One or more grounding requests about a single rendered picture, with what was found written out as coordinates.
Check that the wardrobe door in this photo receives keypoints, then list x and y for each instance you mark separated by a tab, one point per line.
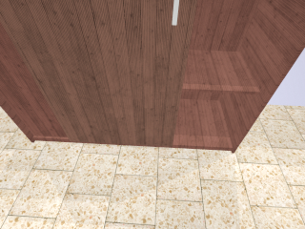
112	71
19	89

